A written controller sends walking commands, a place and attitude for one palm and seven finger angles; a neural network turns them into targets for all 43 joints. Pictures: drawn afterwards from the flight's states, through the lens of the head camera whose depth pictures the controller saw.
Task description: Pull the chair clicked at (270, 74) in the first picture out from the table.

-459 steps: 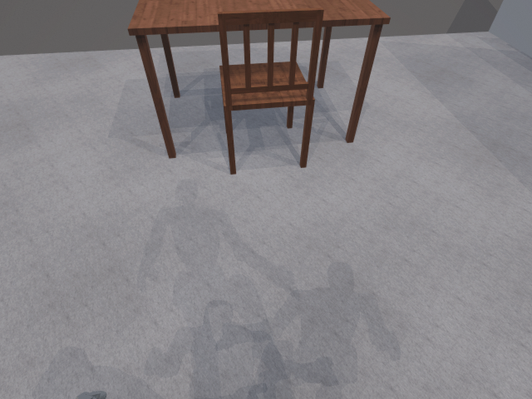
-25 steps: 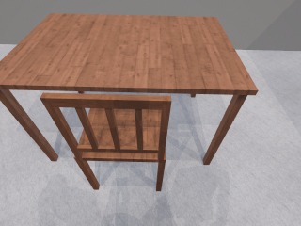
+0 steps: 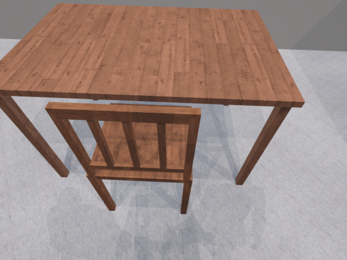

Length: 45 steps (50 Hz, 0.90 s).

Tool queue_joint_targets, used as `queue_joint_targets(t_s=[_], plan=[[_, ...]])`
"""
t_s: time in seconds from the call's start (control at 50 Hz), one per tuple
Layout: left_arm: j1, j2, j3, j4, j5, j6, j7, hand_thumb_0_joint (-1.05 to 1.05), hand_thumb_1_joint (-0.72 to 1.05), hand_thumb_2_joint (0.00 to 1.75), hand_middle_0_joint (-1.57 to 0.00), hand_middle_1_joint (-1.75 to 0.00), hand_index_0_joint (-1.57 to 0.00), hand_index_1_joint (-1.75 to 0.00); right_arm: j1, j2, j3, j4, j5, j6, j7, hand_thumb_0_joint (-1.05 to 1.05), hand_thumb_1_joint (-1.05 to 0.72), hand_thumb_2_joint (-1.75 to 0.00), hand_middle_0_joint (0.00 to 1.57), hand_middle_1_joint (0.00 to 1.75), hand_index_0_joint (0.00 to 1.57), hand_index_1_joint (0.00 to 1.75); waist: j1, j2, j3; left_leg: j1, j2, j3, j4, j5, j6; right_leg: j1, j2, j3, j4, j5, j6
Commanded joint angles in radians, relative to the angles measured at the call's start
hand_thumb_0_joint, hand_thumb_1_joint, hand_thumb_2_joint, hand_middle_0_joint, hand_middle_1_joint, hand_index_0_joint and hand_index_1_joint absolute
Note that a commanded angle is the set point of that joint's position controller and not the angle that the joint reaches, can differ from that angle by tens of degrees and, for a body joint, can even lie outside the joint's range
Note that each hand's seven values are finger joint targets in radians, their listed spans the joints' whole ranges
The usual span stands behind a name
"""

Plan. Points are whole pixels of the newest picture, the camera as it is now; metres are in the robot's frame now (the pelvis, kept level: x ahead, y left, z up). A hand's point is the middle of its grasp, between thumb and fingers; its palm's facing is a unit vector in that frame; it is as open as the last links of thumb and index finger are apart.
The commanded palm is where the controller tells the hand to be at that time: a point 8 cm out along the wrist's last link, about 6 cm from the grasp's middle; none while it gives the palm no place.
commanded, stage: come to a stop and stand still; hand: left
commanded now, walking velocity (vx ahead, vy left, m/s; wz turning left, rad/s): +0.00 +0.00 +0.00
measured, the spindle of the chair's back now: (132, 145) +0.47 +0.18 -0.11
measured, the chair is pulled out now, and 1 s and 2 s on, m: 0.00 0.00 0.00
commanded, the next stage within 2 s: look again from close up in 0.48 s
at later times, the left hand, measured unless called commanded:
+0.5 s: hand out of the picture -0.02 +0.21 -0.17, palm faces -0.01 -0.97 -0.23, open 7.4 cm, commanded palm none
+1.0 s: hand out of the picture -0.02 +0.18 -0.17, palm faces +0.02 -0.98 -0.19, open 7.4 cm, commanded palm none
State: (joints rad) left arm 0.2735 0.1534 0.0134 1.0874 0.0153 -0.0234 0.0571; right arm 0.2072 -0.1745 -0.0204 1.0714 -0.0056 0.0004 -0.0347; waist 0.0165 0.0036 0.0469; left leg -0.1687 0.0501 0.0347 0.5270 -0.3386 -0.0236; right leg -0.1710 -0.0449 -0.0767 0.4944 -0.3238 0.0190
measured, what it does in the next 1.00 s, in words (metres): stands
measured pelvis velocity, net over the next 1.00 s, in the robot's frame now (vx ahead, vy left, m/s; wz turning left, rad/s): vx -0.02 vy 0.01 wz -0.02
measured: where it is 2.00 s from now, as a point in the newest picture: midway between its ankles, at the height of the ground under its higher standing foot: outside the picture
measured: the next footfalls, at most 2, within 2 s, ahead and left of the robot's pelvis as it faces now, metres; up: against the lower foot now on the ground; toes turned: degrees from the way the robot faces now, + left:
none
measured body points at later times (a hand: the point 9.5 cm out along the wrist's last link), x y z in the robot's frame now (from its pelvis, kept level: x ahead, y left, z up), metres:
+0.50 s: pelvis -0.04 +0.02 +0.00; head -0.02 +0.01 +0.45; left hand -0.02 +0.26 -0.15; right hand -0.04 -0.21 -0.16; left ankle -0.05 +0.13 -0.74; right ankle -0.04 -0.13 -0.74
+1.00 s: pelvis -0.02 +0.01 +0.00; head -0.01 +0.00 +0.45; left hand -0.02 +0.23 -0.16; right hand -0.02 -0.22 -0.16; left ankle -0.05 +0.13 -0.74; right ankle -0.04 -0.13 -0.74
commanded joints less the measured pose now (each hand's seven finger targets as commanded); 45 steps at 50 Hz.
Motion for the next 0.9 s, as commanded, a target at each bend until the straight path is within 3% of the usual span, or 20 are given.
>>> queue_joint_targets(t_s=[0.0, 0.02, 0.04, 0.06, 0.1, 0.18, 0.24, 0.32, 0.4, 0.48, 0.58, 0.8, 0.88], plan=[[0.039, 0.150, 0.017, -0.078, 0.005, -0.016, 0.004, 0.00, 0.90, 0.90, -0.20, -0.30, -0.20, -0.30, 0.092, -0.058, -0.009, -0.103, -0.004, -0.013, 0.020, 0.00, -0.90, -0.90, 0.20, 0.30, 0.20, 0.30, -0.045, 0.005, -0.075, -0.051, 0.022, 0.004, -0.031, 0.142, 0.035, 0.025, -0.125, 0.076, 0.022, 0.563, -0.075], [0.047, 0.134, 0.015, -0.086, 0.003, -0.012, 0.001, 0.00, 0.90, 0.90, -0.20, -0.30, -0.20, -0.30, 0.113, -0.086, -0.009, -0.100, -0.009, -0.022, 0.019, 0.00, -0.90, -0.90, 0.20, 0.30, 0.20, 0.30, -0.039, 0.048, -0.098, -0.034, 0.058, -0.035, -0.023, 0.350, 0.047, 0.017, -0.083, 0.056, 0.052, 0.443, -0.060], [0.057, 0.126, 0.015, -0.091, -0.002, -0.010, -0.002, 0.00, 0.90, 0.90, -0.20, -0.30, -0.20, -0.30, 0.112, -0.104, -0.011, -0.103, -0.011, -0.024, 0.014, 0.00, -0.90, -0.90, 0.20, 0.30, 0.20, 0.30, -0.028, 0.063, -0.112, -0.014, 0.078, -0.041, -0.007, 0.481, 0.052, 0.020, -0.061, 0.041, 0.060, 0.386, -0.055], [0.052, 0.127, 0.012, -0.091, -0.003, -0.002, -0.004, 0.00, 0.90, 0.90, -0.20, -0.30, -0.20, -0.30, 0.096, -0.114, -0.008, -0.107, -0.009, -0.022, 0.013, 0.00, -0.90, -0.90, 0.20, 0.30, 0.20, 0.30, -0.024, 0.077, -0.092, -0.017, 0.081, -0.051, -0.018, 0.491, 0.056, 0.009, -0.053, 0.030, 0.053, 0.299, -0.051], [0.034, 0.126, 0.010, -0.096, -0.001, 0.010, -0.011, 0.00, 0.90, 0.90, -0.20, -0.30, -0.20, -0.30, 0.069, -0.115, -0.004, -0.120, -0.010, -0.019, 0.011, 0.00, -0.90, -0.90, 0.20, 0.30, 0.20, 0.30, -0.016, 0.075, -0.006, -0.073, 0.076, -0.060, -0.063, 0.384, 0.064, -0.020, -0.039, 0.036, 0.025, 0.189, -0.045], [0.014, 0.143, 0.004, -0.102, -0.001, 0.019, -0.022, 0.00, 0.90, 0.90, -0.20, -0.30, -0.20, -0.30, 0.054, -0.113, 0.003, -0.124, -0.009, -0.013, 0.019, 0.00, -0.90, -0.90, 0.20, 0.30, 0.20, 0.30, -0.016, -0.012, 0.077, -0.128, 0.045, -0.068, -0.140, 0.067, 0.061, -0.081, -0.045, 0.069, -0.047, 0.012, -0.039], [0.012, 0.154, 0.005, -0.105, 0.001, 0.023, -0.028, 0.00, 0.90, 0.90, -0.20, -0.30, -0.20, -0.30, 0.066, -0.123, 0.005, -0.115, -0.013, -0.014, 0.023, 0.00, -0.90, -0.90, 0.20, 0.30, 0.20, 0.30, -0.014, 0.012, 0.097, -0.157, 0.038, -0.082, -0.196, -0.070, 0.063, -0.098, -0.038, 0.077, -0.065, -0.084, -0.039], [0.033, 0.152, 0.003, -0.097, 0.002, 0.020, -0.032, 0.00, 0.90, 0.90, -0.20, -0.30, -0.20, -0.30, 0.078, -0.128, 0.008, -0.100, -0.013, -0.019, 0.024, 0.00, -0.90, -0.90, 0.20, 0.30, 0.20, 0.30, -0.006, 0.017, 0.077, -0.165, 0.042, -0.086, -0.223, -0.101, 0.066, -0.077, -0.041, 0.075, -0.062, -0.055, -0.038], [0.043, 0.149, 0.002, -0.082, -0.002, 0.009, -0.032, 0.00, 0.90, 0.90, -0.20, -0.30, -0.20, -0.30, 0.107, -0.107, 0.016, -0.068, -0.008, -0.030, 0.020, 0.00, -0.90, -0.90, 0.20, 0.30, 0.20, 0.30, -0.007, -0.020, 0.009, -0.085, 0.040, -0.058, -0.175, 0.103, 0.064, -0.045, -0.059, 0.076, -0.059, 0.072, -0.037], [0.050, 0.145, 0.002, -0.057, -0.005, 0.003, -0.028, 0.00, 0.90, 0.90, -0.20, -0.30, -0.20, -0.30, 0.127, -0.102, 0.020, -0.034, -0.005, -0.037, 0.015, 0.00, -0.90, -0.90, 0.20, 0.30, 0.20, 0.30, -0.010, -0.006, -0.032, -0.041, 0.041, -0.042, -0.139, 0.236, 0.057, -0.015, -0.071, 0.074, -0.037, 0.204, -0.037], [0.057, 0.133, 0.000, -0.025, -0.006, 0.002, -0.025, 0.00, 0.90, 0.90, -0.20, -0.30, -0.20, -0.30, 0.139, -0.087, 0.023, 0.002, -0.004, -0.037, 0.009, 0.00, -0.90, -0.90, 0.20, 0.30, 0.20, 0.30, -0.010, 0.005, -0.013, -0.031, 0.043, -0.035, -0.137, 0.277, 0.052, -0.011, -0.072, 0.069, -0.036, 0.246, -0.038], [0.061, 0.113, 0.001, -0.001, -0.002, 0.002, -0.023, 0.00, 0.90, 0.90, -0.20, -0.30, -0.20, -0.30, 0.122, -0.059, 0.020, 0.030, -0.002, -0.030, 0.006, 0.00, -0.90, -0.90, 0.20, 0.30, 0.20, 0.30, -0.010, -0.013, 0.040, -0.033, 0.042, -0.028, -0.152, 0.220, 0.048, -0.039, -0.068, 0.078, -0.073, 0.215, -0.037], [0.062, 0.112, 0.002, 0.000, -0.002, -0.002, -0.022, 0.00, 0.90, 0.90, -0.20, -0.30, -0.20, -0.30, 0.123, -0.062, 0.020, 0.035, -0.004, -0.034, 0.005, 0.00, -0.90, -0.90, 0.20, 0.30, 0.20, 0.30, -0.011, -0.010, 0.006, -0.011, 0.044, -0.028, -0.143, 0.275, 0.046, -0.018, -0.073, 0.074, -0.065, 0.274, -0.037]])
